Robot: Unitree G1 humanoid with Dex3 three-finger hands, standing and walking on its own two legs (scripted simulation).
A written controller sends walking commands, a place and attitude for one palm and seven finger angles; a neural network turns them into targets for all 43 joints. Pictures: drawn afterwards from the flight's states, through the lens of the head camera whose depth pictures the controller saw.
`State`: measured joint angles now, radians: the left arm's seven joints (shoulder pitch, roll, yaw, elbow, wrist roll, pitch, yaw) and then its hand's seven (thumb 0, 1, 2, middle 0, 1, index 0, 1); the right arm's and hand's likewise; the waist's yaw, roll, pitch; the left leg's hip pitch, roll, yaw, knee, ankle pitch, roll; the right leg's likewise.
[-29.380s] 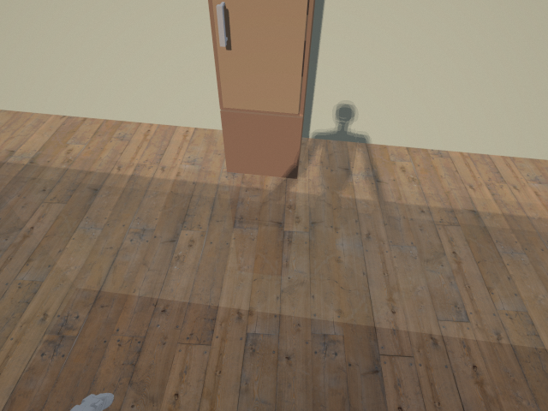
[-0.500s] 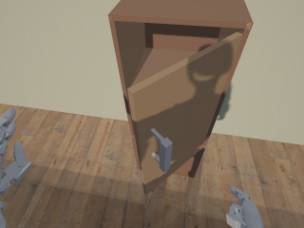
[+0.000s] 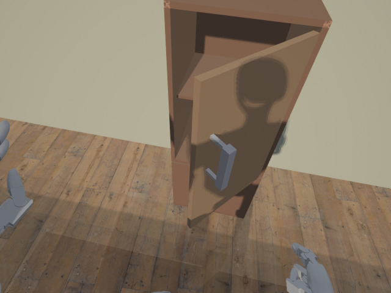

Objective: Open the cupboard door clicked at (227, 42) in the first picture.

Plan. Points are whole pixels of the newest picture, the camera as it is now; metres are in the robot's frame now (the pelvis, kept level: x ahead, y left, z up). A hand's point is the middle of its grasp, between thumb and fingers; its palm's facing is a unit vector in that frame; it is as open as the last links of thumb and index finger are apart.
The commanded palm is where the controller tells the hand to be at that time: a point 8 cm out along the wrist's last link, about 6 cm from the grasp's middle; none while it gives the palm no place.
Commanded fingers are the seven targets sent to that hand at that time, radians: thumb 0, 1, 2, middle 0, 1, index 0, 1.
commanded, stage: step back with the hand held close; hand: left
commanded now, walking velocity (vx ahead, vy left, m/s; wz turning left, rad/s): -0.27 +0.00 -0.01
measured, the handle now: (218, 163) +0.39 -0.02 +0.04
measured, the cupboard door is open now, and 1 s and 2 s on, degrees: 50 50 50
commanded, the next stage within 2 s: stop stepping back and stand still in 0.40 s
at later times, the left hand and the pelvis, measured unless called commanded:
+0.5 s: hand (33, 264) +0.12 +0.21 +0.17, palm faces +0.28 -0.81 -0.52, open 7.4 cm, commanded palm +0.04 +0.27 +0.19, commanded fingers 0.00 0.90 0.90 -0.20 -0.30 -0.20 -0.30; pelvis -0.10 -0.03 +0.00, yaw -2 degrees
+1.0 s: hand out of the picture +0.02 +0.22 +0.19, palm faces +0.49 -0.76 -0.44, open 7.4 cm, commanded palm -0.03 +0.25 +0.19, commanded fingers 0.00 0.90 0.90 -0.20 -0.30 -0.20 -0.30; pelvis -0.16 -0.05 +0.02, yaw +1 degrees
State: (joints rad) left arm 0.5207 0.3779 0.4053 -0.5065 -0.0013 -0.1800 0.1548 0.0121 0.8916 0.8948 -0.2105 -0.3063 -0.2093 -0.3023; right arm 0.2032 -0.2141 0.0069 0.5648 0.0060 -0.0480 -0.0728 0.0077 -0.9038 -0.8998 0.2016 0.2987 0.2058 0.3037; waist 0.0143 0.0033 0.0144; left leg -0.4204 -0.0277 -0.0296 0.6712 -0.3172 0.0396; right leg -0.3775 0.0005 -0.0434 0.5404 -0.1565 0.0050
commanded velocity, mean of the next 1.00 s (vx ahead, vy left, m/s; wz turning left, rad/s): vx -0.15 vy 0.02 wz -0.01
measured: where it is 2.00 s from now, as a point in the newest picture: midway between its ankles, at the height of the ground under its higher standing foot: outside the picture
